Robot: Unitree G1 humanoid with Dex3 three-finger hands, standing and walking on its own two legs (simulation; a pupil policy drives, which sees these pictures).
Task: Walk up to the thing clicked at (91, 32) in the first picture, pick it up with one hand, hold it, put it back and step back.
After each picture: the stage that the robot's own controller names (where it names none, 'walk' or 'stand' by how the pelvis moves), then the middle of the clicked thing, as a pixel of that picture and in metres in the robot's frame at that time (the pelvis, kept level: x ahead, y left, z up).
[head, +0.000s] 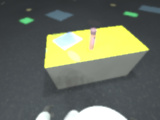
stand; (92, 40) +0.81 +0.02 -0.04
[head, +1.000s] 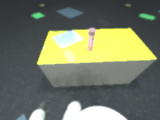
rise first; (90, 41) +0.74 +0.06 -0.01
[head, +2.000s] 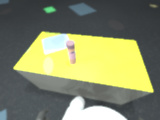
rise first; (71, 53) +0.51 +0.23 -0.02
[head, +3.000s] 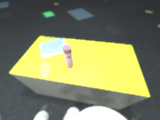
stand; (68, 58) +0.49 +0.21 -0.02
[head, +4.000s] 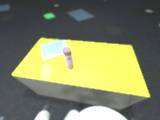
stand; (69, 59) +0.49 +0.22 -0.04
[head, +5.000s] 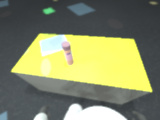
stand; (68, 54) +0.51 +0.23 -0.02
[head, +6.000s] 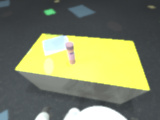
stand; (71, 54) +0.54 +0.21 -0.04
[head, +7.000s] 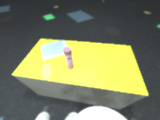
stand; (69, 59) +0.50 +0.22 -0.04
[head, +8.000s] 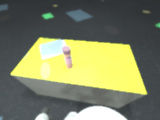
stand; (68, 58) +0.51 +0.23 -0.04
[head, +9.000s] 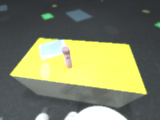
stand; (67, 58) +0.50 +0.23 -0.04
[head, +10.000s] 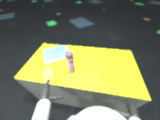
rise first; (70, 63) +0.49 +0.22 -0.04
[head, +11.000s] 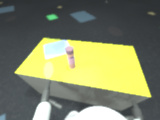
go down; (71, 58) +0.51 +0.22 -0.04
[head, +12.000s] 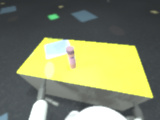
go down; (71, 58) +0.50 +0.22 -0.04
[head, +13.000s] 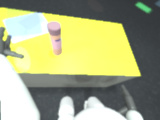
go down; (56, 41) +0.52 +0.20 +0.04
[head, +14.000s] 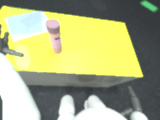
approach; (55, 40) +0.52 +0.21 +0.05
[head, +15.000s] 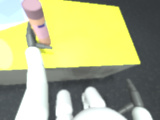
close; (40, 28) +0.54 +0.22 +0.09
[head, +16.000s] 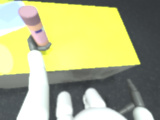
lift; (39, 33) +0.53 +0.23 +0.09
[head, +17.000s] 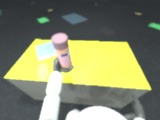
lift; (64, 56) +0.34 +0.16 +0.20
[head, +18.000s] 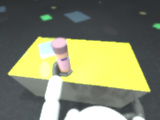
hold; (63, 60) +0.32 +0.18 +0.18
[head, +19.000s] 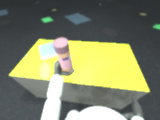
hold; (65, 60) +0.32 +0.16 +0.18
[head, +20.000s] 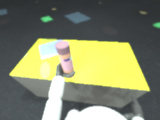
hold; (66, 62) +0.33 +0.16 +0.15
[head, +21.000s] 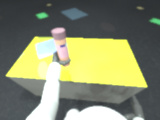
crouch; (62, 49) +0.42 +0.19 +0.16
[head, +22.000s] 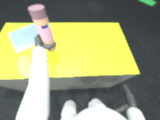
lower; (45, 32) +0.53 +0.22 +0.15
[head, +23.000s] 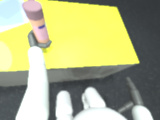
lower; (40, 30) +0.54 +0.22 +0.09
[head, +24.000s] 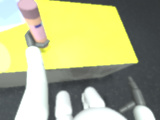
lower; (37, 29) +0.55 +0.23 +0.09
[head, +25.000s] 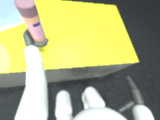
lower; (36, 28) +0.55 +0.23 +0.09
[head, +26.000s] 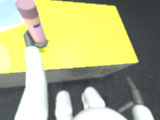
lower; (36, 29) +0.55 +0.23 +0.09
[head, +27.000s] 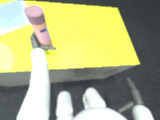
withdraw; (42, 32) +0.54 +0.21 +0.09
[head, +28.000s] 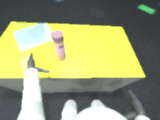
sink last; (60, 48) +0.50 +0.20 +0.04
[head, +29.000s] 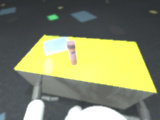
stand; (72, 54) +0.53 +0.20 +0.02
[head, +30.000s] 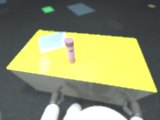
stand; (70, 52) +0.51 +0.20 +0.03
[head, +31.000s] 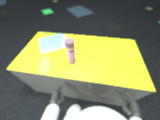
stand; (71, 53) +0.51 +0.19 +0.03
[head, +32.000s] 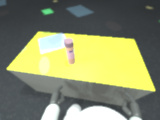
stand; (70, 52) +0.51 +0.20 +0.03
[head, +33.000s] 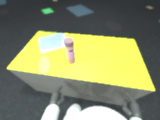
stand; (70, 52) +0.51 +0.20 +0.03
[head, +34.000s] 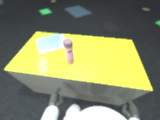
stand; (69, 53) +0.51 +0.19 +0.03
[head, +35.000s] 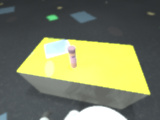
stand; (72, 58) +0.52 +0.19 -0.04
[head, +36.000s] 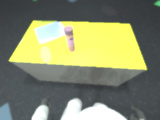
walk; (70, 40) +0.60 +0.21 -0.01
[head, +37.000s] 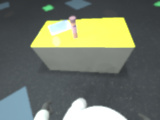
walk; (74, 28) +0.91 +0.26 -0.03
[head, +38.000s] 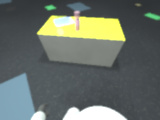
stand; (77, 22) +1.16 +0.25 -0.03
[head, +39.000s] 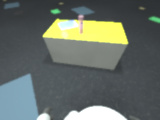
stand; (81, 25) +1.17 +0.21 -0.04
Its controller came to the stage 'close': yes
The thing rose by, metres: 0.23
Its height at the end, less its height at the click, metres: +0.00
